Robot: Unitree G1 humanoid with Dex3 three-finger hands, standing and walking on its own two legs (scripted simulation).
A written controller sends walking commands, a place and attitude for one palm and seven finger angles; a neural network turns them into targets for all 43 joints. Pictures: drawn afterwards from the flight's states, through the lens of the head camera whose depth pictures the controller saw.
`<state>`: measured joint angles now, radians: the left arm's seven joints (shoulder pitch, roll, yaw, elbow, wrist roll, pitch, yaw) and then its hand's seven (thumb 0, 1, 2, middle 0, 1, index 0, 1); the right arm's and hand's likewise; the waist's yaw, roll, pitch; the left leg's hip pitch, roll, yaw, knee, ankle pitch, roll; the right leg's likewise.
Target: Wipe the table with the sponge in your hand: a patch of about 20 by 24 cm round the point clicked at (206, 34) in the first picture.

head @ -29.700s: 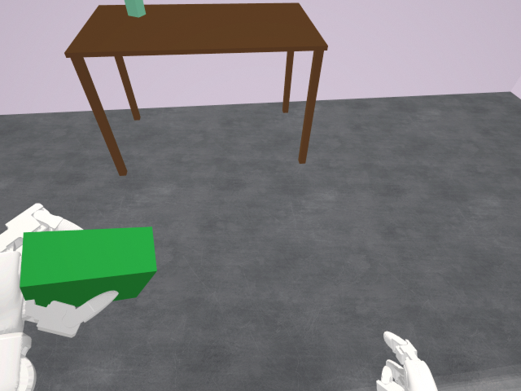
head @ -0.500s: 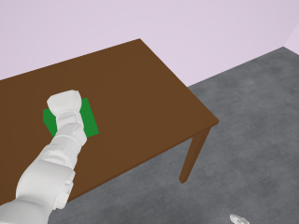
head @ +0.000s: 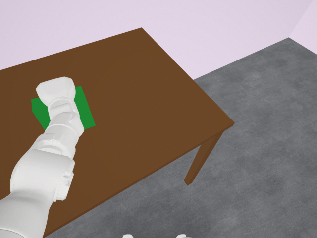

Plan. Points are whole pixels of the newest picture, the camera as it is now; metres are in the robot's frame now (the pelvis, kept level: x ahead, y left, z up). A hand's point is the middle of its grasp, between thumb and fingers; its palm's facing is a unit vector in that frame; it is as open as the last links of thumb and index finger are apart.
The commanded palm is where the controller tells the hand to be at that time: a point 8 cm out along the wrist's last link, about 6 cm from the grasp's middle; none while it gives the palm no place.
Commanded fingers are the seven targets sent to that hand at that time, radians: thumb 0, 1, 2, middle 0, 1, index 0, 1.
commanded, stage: wipe back along the third lane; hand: left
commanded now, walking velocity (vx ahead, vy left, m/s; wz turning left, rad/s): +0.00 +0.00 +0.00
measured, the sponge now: (68, 118) +0.46 +0.25 -0.01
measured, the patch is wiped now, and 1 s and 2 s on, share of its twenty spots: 1.00 1.00 1.00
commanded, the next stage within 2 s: slide back across to the middle lane in 1.66 s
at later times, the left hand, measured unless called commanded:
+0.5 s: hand (64, 112) +0.44 +0.24 +0.04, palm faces -0.03 -0.01 -1.00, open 9.7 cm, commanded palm +0.39 +0.21 +0.06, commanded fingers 0.00 0.10 1.30 -1.20 -1.60 -1.20 -1.60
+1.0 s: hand (70, 129) +0.39 +0.21 +0.04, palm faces -0.04 -0.03 -1.00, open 9.7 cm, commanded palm +0.34 +0.18 +0.07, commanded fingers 0.00 0.10 1.30 -1.20 -1.60 -1.20 -1.60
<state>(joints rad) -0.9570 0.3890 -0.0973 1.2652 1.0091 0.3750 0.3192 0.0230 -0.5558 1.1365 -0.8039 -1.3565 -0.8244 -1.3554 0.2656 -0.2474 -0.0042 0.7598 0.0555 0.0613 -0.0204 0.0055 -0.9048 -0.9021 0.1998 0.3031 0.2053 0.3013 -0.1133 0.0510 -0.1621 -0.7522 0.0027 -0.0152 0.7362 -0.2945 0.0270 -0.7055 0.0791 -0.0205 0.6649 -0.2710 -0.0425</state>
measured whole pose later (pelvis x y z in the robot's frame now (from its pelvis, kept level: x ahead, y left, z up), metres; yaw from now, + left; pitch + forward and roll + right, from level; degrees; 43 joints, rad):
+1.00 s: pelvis +0.05 +0.02 +0.02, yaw +2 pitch +7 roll -1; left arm -0.41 0.16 -0.42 0.61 0.97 0.63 0.31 0.01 -0.44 1.05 -0.72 -1.40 -0.74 -1.40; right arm 0.04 -0.22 0.01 0.67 0.08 0.25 0.04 0.01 -0.91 -0.90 0.20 0.30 0.20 0.30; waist 0.05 0.04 -0.15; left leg -0.38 -0.04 -0.01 0.58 -0.32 0.05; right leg -0.34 0.04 -0.01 0.53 -0.31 -0.02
